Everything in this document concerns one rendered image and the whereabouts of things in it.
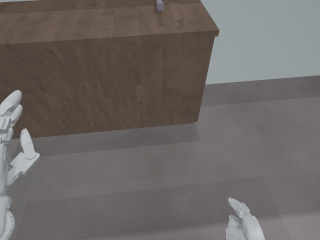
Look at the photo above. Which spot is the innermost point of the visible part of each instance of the left robot hand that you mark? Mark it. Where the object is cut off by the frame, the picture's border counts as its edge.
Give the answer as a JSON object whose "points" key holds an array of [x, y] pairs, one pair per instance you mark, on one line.
{"points": [[10, 112]]}

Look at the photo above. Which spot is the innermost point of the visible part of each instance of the robot left forearm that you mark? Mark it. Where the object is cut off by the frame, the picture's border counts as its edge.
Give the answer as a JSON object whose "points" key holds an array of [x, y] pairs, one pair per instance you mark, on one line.
{"points": [[7, 218]]}

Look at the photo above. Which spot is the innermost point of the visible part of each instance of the right robot hand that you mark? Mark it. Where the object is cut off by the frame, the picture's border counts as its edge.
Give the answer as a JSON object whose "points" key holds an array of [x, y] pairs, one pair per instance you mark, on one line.
{"points": [[247, 229]]}

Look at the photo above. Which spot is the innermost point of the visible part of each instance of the counter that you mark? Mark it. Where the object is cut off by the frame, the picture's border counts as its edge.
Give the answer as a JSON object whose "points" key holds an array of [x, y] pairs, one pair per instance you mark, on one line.
{"points": [[86, 66]]}

